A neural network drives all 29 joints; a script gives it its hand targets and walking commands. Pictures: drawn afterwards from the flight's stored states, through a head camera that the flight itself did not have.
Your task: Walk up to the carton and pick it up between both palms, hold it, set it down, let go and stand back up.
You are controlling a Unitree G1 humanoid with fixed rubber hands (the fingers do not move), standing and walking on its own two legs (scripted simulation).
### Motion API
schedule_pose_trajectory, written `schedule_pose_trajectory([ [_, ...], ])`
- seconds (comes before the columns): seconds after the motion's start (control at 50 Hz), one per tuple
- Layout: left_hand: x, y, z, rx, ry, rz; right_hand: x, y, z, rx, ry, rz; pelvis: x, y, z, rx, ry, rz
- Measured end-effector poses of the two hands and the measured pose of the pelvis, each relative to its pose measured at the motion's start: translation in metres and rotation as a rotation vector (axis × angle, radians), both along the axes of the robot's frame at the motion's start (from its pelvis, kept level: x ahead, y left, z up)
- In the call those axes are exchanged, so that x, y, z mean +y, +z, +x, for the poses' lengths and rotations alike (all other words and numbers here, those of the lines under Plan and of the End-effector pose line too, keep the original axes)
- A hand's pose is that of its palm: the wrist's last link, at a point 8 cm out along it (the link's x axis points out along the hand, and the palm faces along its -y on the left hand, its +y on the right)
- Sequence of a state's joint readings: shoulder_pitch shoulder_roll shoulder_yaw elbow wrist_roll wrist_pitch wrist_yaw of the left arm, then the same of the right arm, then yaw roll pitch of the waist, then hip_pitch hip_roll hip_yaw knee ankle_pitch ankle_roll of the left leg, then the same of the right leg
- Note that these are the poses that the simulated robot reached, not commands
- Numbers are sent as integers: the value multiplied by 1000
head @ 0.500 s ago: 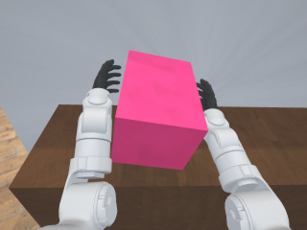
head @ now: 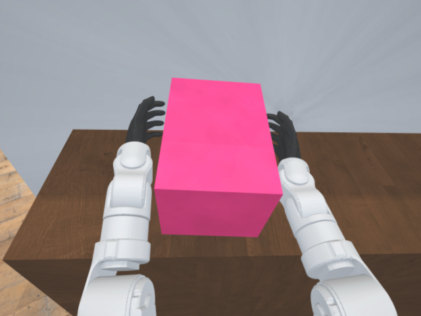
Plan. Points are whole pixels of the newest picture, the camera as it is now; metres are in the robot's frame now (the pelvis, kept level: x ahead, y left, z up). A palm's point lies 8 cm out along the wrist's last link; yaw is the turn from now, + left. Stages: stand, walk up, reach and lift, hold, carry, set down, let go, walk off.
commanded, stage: set down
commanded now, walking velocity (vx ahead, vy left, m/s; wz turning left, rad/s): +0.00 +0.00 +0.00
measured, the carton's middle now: (213, 155) +0.40 +0.01 +0.12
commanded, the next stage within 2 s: none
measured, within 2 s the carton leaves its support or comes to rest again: neither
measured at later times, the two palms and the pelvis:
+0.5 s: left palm (146, 151) +0.39 +0.14 +0.13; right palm (287, 168) +0.37 -0.13 +0.11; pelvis +0.00 +0.00 +0.00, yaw +0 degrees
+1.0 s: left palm (152, 154) +0.41 +0.14 +0.10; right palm (285, 169) +0.39 -0.14 +0.08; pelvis +0.02 +0.00 +0.00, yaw +0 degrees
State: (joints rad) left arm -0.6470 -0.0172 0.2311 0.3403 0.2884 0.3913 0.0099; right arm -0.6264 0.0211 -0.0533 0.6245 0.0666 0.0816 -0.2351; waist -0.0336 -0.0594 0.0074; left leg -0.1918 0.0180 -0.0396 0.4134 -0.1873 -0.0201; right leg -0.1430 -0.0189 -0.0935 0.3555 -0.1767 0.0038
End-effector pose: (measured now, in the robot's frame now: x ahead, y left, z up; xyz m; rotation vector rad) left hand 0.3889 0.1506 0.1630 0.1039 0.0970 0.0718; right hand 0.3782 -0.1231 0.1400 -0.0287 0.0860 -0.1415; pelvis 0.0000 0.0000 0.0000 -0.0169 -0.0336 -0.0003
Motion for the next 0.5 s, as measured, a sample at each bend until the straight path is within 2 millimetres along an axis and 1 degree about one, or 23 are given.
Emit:
schedule_pose_trajectory([
  [0.1, -1, 1, -3, -6, 3, 2, -1, -1, -3, -7, 0, 2, 0, 0, -2, -3, 0, 0],
  [0.18, -2, 0, -5, 2, 3, 14, -1, -7, -6, 1, 0, 6, 0, 0, -4, -5, 0, 0],
  [0.28, -4, -10, -6, 35, -4, 27, -3, -19, -9, 34, -3, 6, 0, 0, -5, -7, 0, 0],
  [0.5, -9, -29, 0, 54, -18, 35, -8, -32, -6, 56, -16, 15, 0, 0, -1, -1, 0, 0],
])
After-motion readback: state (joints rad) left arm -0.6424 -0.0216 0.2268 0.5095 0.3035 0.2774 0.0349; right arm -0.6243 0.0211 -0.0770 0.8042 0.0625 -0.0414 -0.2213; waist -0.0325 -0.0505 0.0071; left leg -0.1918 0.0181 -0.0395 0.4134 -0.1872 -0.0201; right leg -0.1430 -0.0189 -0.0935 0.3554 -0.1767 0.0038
